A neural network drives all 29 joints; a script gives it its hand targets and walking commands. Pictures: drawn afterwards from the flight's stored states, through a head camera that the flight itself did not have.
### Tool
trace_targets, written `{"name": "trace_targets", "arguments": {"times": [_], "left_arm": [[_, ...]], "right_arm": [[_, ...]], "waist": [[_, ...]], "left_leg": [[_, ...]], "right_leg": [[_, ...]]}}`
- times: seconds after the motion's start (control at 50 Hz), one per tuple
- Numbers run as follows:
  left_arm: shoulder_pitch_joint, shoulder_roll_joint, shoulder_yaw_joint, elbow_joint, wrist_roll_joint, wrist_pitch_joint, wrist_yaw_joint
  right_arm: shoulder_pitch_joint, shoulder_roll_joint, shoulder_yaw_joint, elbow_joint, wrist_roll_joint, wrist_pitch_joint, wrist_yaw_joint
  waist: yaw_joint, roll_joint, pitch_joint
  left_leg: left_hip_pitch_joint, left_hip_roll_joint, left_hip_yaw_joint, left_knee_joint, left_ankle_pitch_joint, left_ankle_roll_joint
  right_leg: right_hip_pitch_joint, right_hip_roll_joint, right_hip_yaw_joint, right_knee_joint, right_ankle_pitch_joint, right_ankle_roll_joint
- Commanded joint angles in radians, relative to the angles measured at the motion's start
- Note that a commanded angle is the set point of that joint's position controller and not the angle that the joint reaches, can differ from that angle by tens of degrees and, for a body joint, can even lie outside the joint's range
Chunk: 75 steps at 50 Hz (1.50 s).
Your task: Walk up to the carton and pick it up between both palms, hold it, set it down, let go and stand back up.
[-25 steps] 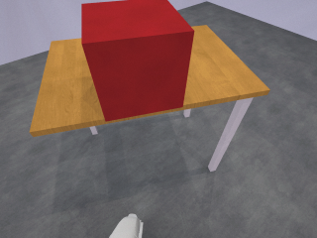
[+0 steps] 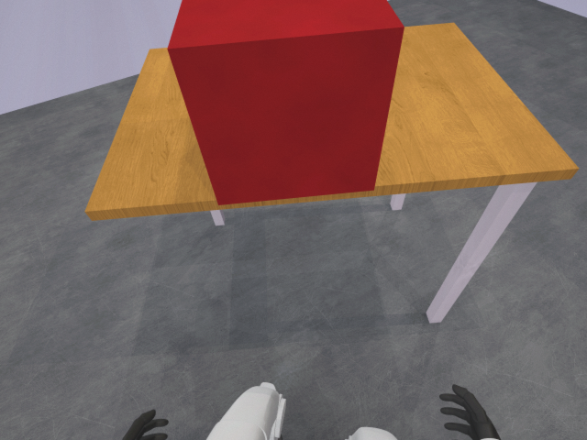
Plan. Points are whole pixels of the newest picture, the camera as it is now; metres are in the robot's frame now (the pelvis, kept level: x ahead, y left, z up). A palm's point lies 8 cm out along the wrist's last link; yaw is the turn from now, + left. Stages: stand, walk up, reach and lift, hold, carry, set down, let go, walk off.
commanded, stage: walk up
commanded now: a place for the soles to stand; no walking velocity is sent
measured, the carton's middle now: (285, 85) +0.63 +0.03 +0.15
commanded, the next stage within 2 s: none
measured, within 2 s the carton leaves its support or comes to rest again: neither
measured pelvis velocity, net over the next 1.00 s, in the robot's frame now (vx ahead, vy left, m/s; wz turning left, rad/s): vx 0.01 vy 0.01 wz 0.13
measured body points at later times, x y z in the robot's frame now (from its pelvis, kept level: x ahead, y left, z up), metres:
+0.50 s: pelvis -0.02 +0.02 +0.03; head -0.03 +0.04 +0.48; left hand +0.00 +0.27 -0.11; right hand +0.11 -0.19 -0.09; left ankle -0.01 +0.14 -0.70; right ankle +0.01 -0.11 -0.70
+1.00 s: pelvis +0.01 +0.01 +0.03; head +0.00 +0.03 +0.48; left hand +0.00 +0.28 -0.12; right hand +0.06 -0.23 -0.10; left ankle -0.01 +0.14 -0.70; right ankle +0.00 -0.10 -0.68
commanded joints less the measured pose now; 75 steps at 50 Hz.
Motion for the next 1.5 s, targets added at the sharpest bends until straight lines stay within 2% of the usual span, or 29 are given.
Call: {"name": "trace_targets", "arguments": {"times": [0.0,0.06,0.12,0.16,0.18,0.2,0.22,0.24,0.3,0.42,0.56,0.64,0.82,0.84,0.86,0.88,0.92,1.02,1.04,1.1,1.12,1.14,1.16,1.18,1.2,1.28,1.36,1.44,1.48], "left_arm": [[-0.047,0.155,0.046,-0.126,0.011,-0.042,0.002],[0.054,0.169,0.049,-0.100,0.029,-0.056,-0.001],[0.062,0.192,0.045,-0.081,0.034,-0.047,-0.006],[0.046,0.227,0.041,-0.071,0.047,-0.034,-0.021],[0.079,0.205,0.025,-0.063,0.043,-0.033,-0.029],[0.096,0.148,0.003,-0.059,0.029,-0.032,-0.039],[0.091,0.119,-0.006,-0.069,0.010,-0.022,-0.037],[0.081,0.103,-0.009,-0.060,0.006,-0.017,-0.031],[0.101,0.187,0.002,-0.001,-0.003,-0.041,-0.041],[0.119,0.147,-0.024,0.065,0.014,-0.053,-0.031],[0.155,0.166,-0.028,0.121,0.011,-0.049,-0.030],[0.160,0.174,-0.028,0.146,0.006,-0.055,-0.026],[0.151,0.191,-0.030,0.185,0.011,-0.043,-0.021],[0.173,0.263,0.013,0.169,0.048,-0.034,-0.038],[0.149,0.239,0.010,0.149,0.050,-0.022,-0.043],[0.124,0.222,0.003,0.131,0.058,-0.014,-0.046],[0.073,0.208,0.004,0.087,0.062,-0.015,-0.053],[0.086,0.191,0.015,0.044,0.041,-0.052,-0.060],[0.086,0.206,0.016,0.043,0.038,-0.054,-0.064],[0.314,0.177,0.034,0.092,0.027,-0.054,-0.061],[0.432,0.213,0.055,0.127,0.024,-0.057,-0.055],[0.487,0.264,0.079,0.142,0.035,-0.058,-0.045],[0.415,0.331,0.078,0.114,0.024,-0.047,-0.035],[0.327,0.338,0.081,0.093,0.008,-0.027,-0.026],[0.236,0.333,0.078,0.062,0.007,-0.016,-0.022],[0.167,0.231,0.044,0.059,0.019,-0.031,-0.016],[0.201,0.181,0.033,0.103,0.019,-0.061,-0.014],[0.159,0.191,0.020,0.099,0.021,-0.071,-0.010],[0.155,0.174,0.013,0.090,0.017,-0.067,-0.018]], "right_arm": [[0.035,-0.066,-0.013,-0.035,0.001,-0.031,0.011],[-0.014,-0.041,0.012,-0.031,0.002,-0.046,0.022],[0.018,-0.023,0.031,-0.015,0.015,-0.069,0.034],[0.115,-0.020,0.028,0.016,0.008,-0.085,0.037],[0.175,-0.059,0.016,0.026,0.000,-0.096,0.034],[0.200,-0.095,0.009,0.030,-0.001,-0.107,0.024],[0.134,-0.136,0.008,0.026,0.034,-0.108,0.022],[0.076,-0.148,0.004,0.017,0.044,-0.107,0.029],[0.036,-0.056,0.045,0.007,0.029,-0.094,0.028],[0.110,-0.055,0.064,0.076,0.038,-0.118,0.028],[0.131,-0.082,0.073,0.131,0.048,-0.110,0.023],[0.155,-0.079,0.079,0.152,0.033,-0.116,0.022],[0.178,-0.087,0.084,0.177,0.035,-0.121,0.011],[0.292,-0.125,0.052,0.152,0.010,-0.127,0.010],[0.327,-0.183,0.027,0.167,0.010,-0.123,0.007],[0.361,-0.208,0.013,0.186,0.005,-0.113,-0.001],[0.412,-0.190,0.010,0.200,0.001,-0.112,-0.022],[0.314,-0.167,-0.002,0.154,-0.018,-0.149,-0.023],[0.294,-0.158,-0.007,0.139,-0.018,-0.149,-0.020],[0.098,-0.158,-0.001,0.097,-0.024,-0.134,-0.010],[0.112,-0.106,0.020,0.093,-0.021,-0.128,-0.001],[0.209,-0.011,0.045,0.101,-0.023,-0.127,0.009],[0.299,-0.004,0.049,0.097,-0.010,-0.116,0.007],[0.328,-0.047,0.033,0.098,-0.017,-0.101,0.005],[0.361,-0.098,0.026,0.093,-0.003,-0.095,0.003],[0.321,-0.095,0.039,0.098,-0.013,-0.100,0.018],[0.262,-0.074,0.050,0.091,-0.016,-0.093,0.018],[0.224,-0.044,0.063,0.110,0.002,-0.095,0.008],[0.190,-0.050,0.065,0.113,0.002,-0.101,-0.001]], "waist": [[-0.006,-0.230,-0.040],[0.046,-0.251,-0.091],[0.048,-0.303,-0.109],[-0.011,-0.225,-0.148],[-0.020,-0.131,-0.215],[-0.014,-0.005,-0.230],[0.010,0.038,-0.187],[0.028,0.089,-0.148],[0.019,0.034,-0.111],[0.006,0.056,-0.111],[-0.001,-0.015,-0.023],[-0.009,-0.077,-0.059],[-0.002,-0.067,-0.097],[-0.022,-0.084,-0.131],[-0.035,0.037,-0.065],[-0.063,0.112,0.025],[-0.087,0.074,0.076],[-0.048,0.188,-0.048],[-0.044,0.143,-0.060],[0.117,0.127,-0.109],[0.160,0.010,-0.163],[0.158,-0.243,-0.200],[0.088,-0.313,-0.179],[0.055,-0.248,-0.089],[0.019,-0.294,-0.057],[-0.001,-0.221,0.025],[-0.006,-0.139,0.060],[-0.028,-0.178,-0.033],[-0.032,-0.126,-0.089]], "left_leg": [[-0.055,0.015,-0.025,0.155,-0.013,-0.031],[-0.058,0.067,0.011,-0.161,-0.060,-0.038],[0.147,0.093,0.091,-0.461,-0.017,-0.021],[0.380,0.084,0.128,-0.691,0.228,-0.001],[0.508,0.116,0.024,-0.672,0.363,0.027],[0.531,0.258,-0.198,-0.668,0.525,0.072],[0.296,0.317,-0.362,-0.696,0.402,0.183],[0.109,0.319,-0.370,-0.733,0.208,0.203],[0.228,0.159,-0.092,-0.703,0.071,0.089],[0.271,0.193,-0.125,-0.710,0.297,0.095],[0.164,0.166,-0.116,-0.748,0.075,0.083],[0.220,0.163,-0.103,-0.702,0.200,0.075],[0.237,0.149,-0.092,-0.675,0.299,0.070],[0.276,0.179,-0.194,-0.698,-0.110,0.119],[0.290,0.245,-0.358,-0.808,-0.361,0.164],[0.328,0.334,-0.517,-0.900,-0.463,0.205],[0.416,0.432,-0.650,-0.913,-0.378,0.259],[0.507,0.397,-0.495,-0.833,0.017,0.267],[0.435,0.376,-0.436,-0.814,0.038,0.243],[0.108,0.240,-0.212,-0.605,0.078,0.144],[-0.025,0.150,-0.129,-0.407,-0.001,0.092],[-0.083,0.033,-0.016,-0.111,-0.080,0.060],[-0.118,-0.011,0.040,0.021,-0.198,0.029],[-0.094,0.058,0.026,0.051,-0.187,0.027],[-0.097,0.097,0.055,0.085,-0.165,0.034],[-0.008,0.170,0.048,-0.003,-0.078,0.025],[0.060,0.195,0.041,-0.123,0.022,0.007],[0.270,0.177,0.097,-0.354,0.211,0.036],[0.372,0.157,0.117,-0.495,0.367,0.049]], "right_leg": [[0.013,-0.230,0.238,-0.458,0.496,-0.127],[0.228,-0.240,0.272,-0.432,0.367,-0.142],[0.165,-0.209,0.179,-0.428,0.277,-0.135],[0.052,-0.210,0.135,-0.340,0.289,-0.110],[-0.036,-0.193,0.129,-0.252,0.310,-0.081],[-0.105,-0.126,0.030,-0.123,0.233,-0.016],[0.001,-0.007,0.020,-0.193,0.041,0.010],[0.147,-0.038,0.071,-0.262,0.027,0.002],[0.081,-0.083,0.112,-0.448,0.077,-0.016],[0.105,-0.052,0.056,-0.440,0.209,-0.020],[0.102,-0.055,0.062,-0.503,0.074,-0.009],[0.109,-0.066,0.070,-0.530,0.103,-0.026],[0.151,-0.082,0.043,-0.507,0.153,-0.035],[0.087,-0.036,0.000,-0.362,-0.167,-0.026],[-0.083,0.022,-0.014,-0.249,-0.253,-0.001],[-0.239,0.064,-0.027,-0.121,-0.226,0.017],[-0.432,0.021,0.075,0.025,-0.176,0.022],[-0.396,-0.069,0.137,-0.034,0.010,0.054],[-0.308,-0.066,0.133,-0.053,0.051,0.053],[0.195,-0.014,0.085,-0.337,0.300,0.033],[0.411,-0.005,0.122,-0.393,0.302,0.032],[0.439,-0.125,0.310,-0.465,0.136,0.027],[0.339,-0.293,0.646,-0.648,-0.226,-0.002],[0.182,-0.329,0.704,-0.738,-0.473,-0.028],[0.126,-0.343,0.747,-0.782,-0.588,-0.087],[-0.027,-0.270,0.522,-0.727,-0.354,-0.150],[-0.076,-0.267,0.473,-0.681,-0.002,-0.202],[-0.046,-0.203,0.267,-0.516,0.575,-0.151],[-0.016,-0.166,0.213,-0.408,0.811,-0.100]]}}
